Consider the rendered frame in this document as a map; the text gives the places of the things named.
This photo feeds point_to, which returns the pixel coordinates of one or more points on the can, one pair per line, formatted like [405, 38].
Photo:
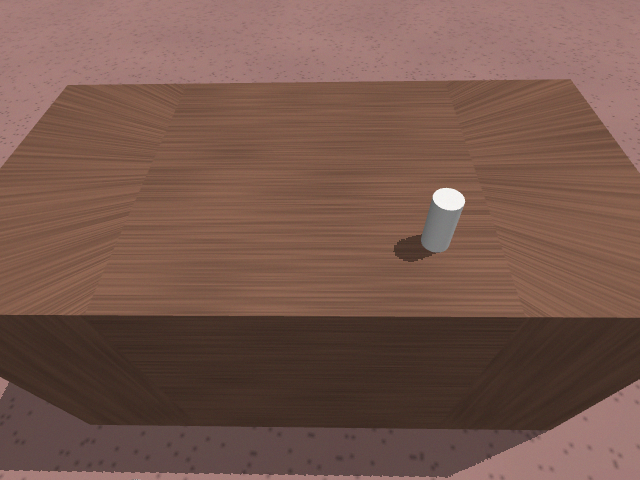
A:
[443, 215]

